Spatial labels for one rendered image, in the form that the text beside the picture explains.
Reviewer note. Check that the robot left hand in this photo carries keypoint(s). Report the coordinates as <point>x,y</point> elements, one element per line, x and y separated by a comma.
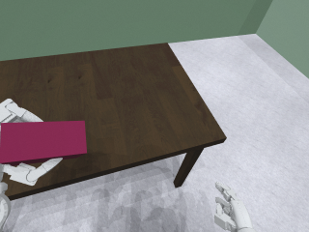
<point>23,173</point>

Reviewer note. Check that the robot left forearm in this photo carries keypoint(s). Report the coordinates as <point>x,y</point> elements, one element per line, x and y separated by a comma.
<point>5,205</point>

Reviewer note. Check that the table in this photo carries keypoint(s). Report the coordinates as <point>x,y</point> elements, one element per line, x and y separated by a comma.
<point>138,103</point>

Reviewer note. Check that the sponge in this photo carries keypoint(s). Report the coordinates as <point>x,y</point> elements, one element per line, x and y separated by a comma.
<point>35,142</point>

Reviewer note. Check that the robot right hand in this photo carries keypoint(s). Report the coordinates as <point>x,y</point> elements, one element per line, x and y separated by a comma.
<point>231,216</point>

